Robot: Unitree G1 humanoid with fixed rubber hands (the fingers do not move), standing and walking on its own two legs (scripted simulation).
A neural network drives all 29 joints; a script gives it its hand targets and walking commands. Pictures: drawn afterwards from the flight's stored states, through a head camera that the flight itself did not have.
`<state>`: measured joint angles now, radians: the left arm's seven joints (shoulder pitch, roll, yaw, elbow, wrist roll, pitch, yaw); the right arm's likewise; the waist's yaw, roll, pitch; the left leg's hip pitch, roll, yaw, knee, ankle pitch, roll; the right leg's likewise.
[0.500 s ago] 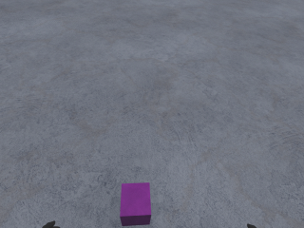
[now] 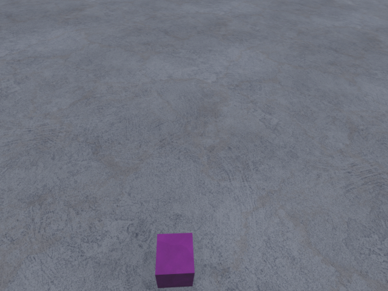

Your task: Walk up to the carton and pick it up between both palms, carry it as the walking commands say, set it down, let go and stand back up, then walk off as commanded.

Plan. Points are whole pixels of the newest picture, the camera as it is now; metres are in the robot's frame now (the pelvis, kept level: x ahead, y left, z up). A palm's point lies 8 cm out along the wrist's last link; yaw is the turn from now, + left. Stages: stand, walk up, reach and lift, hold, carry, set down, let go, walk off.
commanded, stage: stand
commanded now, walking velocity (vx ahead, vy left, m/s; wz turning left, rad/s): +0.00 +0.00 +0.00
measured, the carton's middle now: (175, 260) +0.45 +0.06 -0.68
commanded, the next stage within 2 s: walk off in 0.60 s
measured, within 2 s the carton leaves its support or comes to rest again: neither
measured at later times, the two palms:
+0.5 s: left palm out of the picture +0.08 +0.31 -0.11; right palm out of the picture +0.09 -0.31 -0.09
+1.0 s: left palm out of the picture +0.03 +0.30 -0.12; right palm out of the picture +0.04 -0.31 -0.12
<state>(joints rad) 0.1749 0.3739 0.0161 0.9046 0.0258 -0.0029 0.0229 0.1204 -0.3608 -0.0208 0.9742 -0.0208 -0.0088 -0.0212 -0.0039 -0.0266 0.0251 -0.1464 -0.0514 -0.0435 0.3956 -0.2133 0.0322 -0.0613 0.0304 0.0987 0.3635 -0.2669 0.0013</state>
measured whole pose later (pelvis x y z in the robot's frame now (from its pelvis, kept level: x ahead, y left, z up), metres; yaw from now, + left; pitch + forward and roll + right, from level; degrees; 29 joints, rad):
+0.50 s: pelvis -0.01 +0.00 +0.00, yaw +0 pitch -2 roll +0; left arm 0.15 0.39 0.01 0.98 0.02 -0.01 0.02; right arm 0.10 -0.38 -0.01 1.03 -0.01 -0.01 -0.02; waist 0.00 -0.02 0.04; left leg -0.14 -0.05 -0.05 0.36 -0.18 0.03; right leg -0.05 0.03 0.09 0.33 -0.24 0.00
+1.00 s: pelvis -0.04 +0.00 +0.00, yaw +1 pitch -2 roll +0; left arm 0.14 0.37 0.02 0.99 0.00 0.06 0.04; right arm 0.09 -0.36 -0.02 1.05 0.00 0.05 -0.02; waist 0.00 -0.02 0.10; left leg -0.23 -0.06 -0.05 0.44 -0.17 0.04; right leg -0.24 0.03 0.07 0.63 -0.33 0.01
